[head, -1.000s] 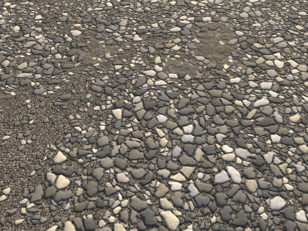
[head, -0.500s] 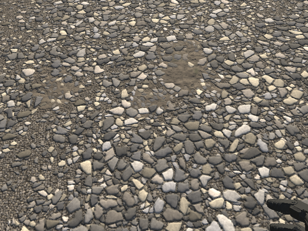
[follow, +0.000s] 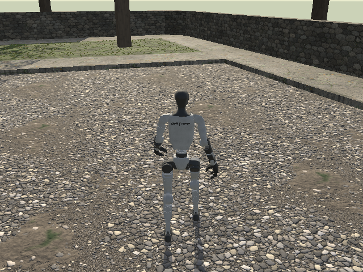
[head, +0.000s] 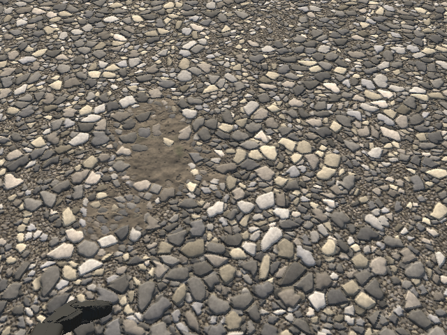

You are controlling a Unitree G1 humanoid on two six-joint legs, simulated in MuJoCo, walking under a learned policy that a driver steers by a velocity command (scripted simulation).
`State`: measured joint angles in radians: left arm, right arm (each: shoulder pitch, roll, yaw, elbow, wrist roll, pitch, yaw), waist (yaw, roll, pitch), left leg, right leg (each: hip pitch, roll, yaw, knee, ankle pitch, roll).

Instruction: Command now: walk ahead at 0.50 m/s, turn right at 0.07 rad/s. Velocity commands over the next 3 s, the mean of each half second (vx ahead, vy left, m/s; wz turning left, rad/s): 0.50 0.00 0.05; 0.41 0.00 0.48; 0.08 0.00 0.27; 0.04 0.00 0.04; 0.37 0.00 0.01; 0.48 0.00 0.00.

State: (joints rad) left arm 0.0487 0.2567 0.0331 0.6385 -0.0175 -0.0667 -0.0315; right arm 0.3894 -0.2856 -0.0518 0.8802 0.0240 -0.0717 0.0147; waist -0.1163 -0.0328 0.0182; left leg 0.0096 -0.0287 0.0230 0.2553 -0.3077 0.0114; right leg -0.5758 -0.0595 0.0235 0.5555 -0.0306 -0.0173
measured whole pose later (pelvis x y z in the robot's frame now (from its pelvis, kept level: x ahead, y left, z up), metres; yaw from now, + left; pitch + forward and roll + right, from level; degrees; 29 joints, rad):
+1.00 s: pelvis +0.54 +0.05 +0.00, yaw +21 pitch +3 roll +0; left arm 0.03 0.28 0.04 0.67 0.01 -0.08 -0.01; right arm 0.32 -0.30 -0.08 0.74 0.02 0.00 -0.03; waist -0.08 -0.03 0.03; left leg -0.17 -0.13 -0.18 0.46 -0.31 0.07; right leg -0.56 0.01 0.11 0.53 -0.01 0.06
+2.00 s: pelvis +0.65 +0.11 -0.01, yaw +27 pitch -1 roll +0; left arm 0.19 0.25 0.04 0.99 -0.01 0.00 0.02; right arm 0.29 -0.23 -0.03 0.83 0.00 0.00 -0.02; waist 0.01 0.00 0.00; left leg -0.15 -0.02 -0.03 0.54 -0.37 0.03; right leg -0.28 -0.02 0.01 0.62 -0.36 0.00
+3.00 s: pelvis +1.07 +0.33 +0.01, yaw +27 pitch +1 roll +2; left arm 0.08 0.27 0.05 0.87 -0.01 -0.08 0.00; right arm 0.35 -0.25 -0.05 0.96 0.01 -0.09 0.01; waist -0.07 -0.04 0.01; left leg -0.01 -0.08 0.05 0.19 -0.20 0.06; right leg -0.68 -0.13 0.04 0.66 0.09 0.00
